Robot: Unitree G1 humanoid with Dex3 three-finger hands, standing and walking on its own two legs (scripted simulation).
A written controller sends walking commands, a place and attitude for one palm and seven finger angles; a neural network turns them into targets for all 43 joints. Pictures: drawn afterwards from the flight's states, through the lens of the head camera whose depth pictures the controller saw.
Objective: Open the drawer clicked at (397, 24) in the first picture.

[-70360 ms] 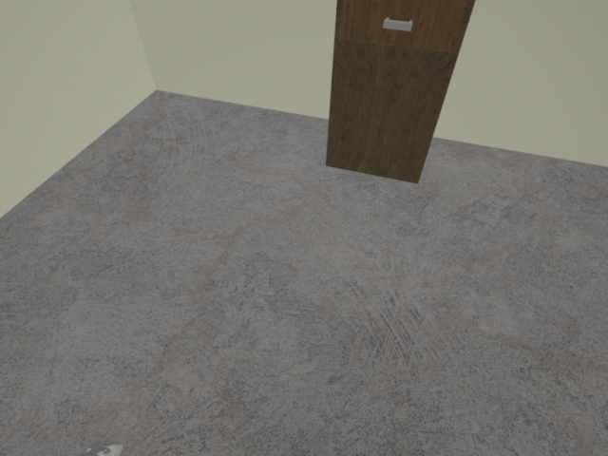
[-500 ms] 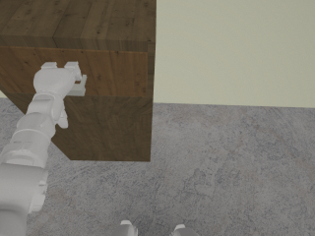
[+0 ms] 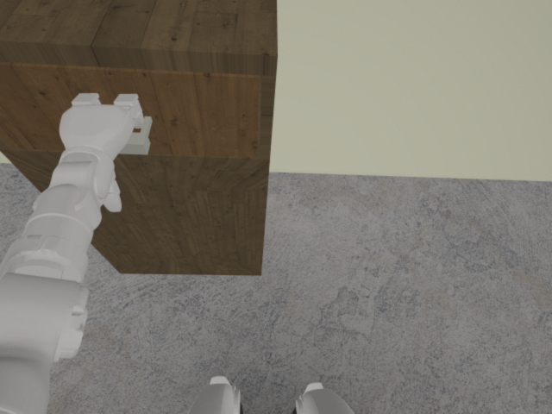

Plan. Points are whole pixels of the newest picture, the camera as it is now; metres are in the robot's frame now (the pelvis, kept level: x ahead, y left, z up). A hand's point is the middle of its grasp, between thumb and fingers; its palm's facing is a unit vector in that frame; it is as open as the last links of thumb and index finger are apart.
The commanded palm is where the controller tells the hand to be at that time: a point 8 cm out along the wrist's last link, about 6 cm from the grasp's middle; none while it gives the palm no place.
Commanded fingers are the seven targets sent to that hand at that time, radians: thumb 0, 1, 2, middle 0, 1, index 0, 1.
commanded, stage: lower the fingers behind the handle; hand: left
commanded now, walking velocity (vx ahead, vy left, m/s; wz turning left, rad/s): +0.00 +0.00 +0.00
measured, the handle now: (116, 132) +0.54 +0.24 +0.05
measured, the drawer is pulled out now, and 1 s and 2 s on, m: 0.00 0.00 0.00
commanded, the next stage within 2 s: lift the hand off the handle in 0.08 s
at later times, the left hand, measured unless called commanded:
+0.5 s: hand (113, 153) +0.49 +0.24 +0.05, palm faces -0.01 +0.00 -1.00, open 13.6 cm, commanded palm +0.50 +0.22 +0.08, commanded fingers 0.00 -0.50 0.30 -0.30 -1.20 -0.30 -1.20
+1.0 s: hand (108, 152) +0.49 +0.24 +0.05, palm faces -0.14 -0.01 -0.99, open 13.9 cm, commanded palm +0.49 +0.22 +0.15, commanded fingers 0.00 -0.50 0.30 -0.30 -1.20 -0.30 -1.20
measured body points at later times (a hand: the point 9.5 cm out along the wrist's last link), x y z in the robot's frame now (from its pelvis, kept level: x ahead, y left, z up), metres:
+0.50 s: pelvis -0.01 +0.00 -0.01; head +0.09 +0.02 +0.43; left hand +0.49 +0.24 +0.10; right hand +0.01 -0.27 -0.12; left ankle +0.04 +0.09 -0.68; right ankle +0.01 -0.13 -0.68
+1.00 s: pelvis +0.02 +0.00 +0.02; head +0.11 +0.01 +0.46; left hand +0.49 +0.24 +0.11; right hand +0.01 -0.27 -0.10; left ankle +0.04 +0.09 -0.68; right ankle +0.01 -0.13 -0.68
